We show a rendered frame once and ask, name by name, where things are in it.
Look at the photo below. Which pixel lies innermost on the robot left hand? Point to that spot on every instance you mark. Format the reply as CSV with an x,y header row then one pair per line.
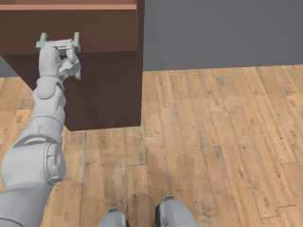
x,y
51,64

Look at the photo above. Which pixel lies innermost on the robot left forearm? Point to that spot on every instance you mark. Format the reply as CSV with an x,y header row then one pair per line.
x,y
47,120

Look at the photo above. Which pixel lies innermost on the robot right thigh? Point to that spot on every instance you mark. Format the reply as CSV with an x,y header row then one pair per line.
x,y
174,213

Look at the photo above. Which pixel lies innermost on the drawer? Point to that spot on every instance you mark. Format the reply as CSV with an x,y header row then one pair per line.
x,y
103,25

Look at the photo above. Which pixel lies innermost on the handle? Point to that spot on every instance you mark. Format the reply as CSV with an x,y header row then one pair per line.
x,y
43,41

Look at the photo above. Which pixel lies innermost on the left robot upper arm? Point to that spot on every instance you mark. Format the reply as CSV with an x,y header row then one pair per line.
x,y
29,174

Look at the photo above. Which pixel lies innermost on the right robot shin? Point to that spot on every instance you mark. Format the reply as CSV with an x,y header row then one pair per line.
x,y
169,197

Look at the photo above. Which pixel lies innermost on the cabinet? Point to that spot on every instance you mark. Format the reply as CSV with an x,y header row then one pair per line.
x,y
108,94

